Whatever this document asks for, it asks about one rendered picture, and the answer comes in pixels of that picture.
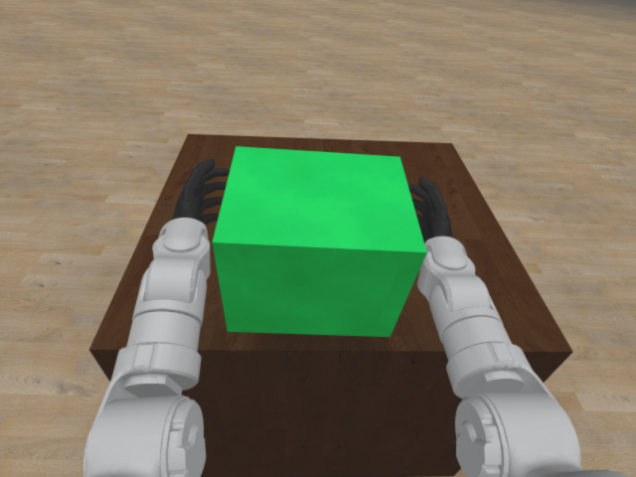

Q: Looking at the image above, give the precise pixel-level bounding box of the left robot upper arm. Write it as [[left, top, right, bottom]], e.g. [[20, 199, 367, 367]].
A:
[[85, 395, 206, 477]]

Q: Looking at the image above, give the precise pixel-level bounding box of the left robot hand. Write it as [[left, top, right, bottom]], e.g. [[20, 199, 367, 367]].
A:
[[172, 159, 230, 224]]

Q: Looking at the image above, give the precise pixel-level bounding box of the left robot forearm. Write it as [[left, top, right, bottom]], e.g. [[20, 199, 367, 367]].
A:
[[83, 218, 211, 477]]

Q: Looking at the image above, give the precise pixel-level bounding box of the carton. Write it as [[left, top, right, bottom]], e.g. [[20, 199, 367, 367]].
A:
[[213, 146, 427, 337]]

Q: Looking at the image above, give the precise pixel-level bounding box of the right robot forearm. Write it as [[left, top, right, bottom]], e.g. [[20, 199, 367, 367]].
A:
[[417, 237, 581, 461]]

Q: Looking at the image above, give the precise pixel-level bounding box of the right robot upper arm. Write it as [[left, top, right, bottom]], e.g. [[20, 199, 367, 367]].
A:
[[455, 392, 630, 477]]

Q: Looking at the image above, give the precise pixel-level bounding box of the right robot hand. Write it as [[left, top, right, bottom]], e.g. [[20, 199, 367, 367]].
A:
[[408, 177, 453, 243]]

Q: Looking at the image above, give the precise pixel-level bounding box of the pedestal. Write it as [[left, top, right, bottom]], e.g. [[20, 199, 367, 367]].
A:
[[89, 134, 572, 477]]

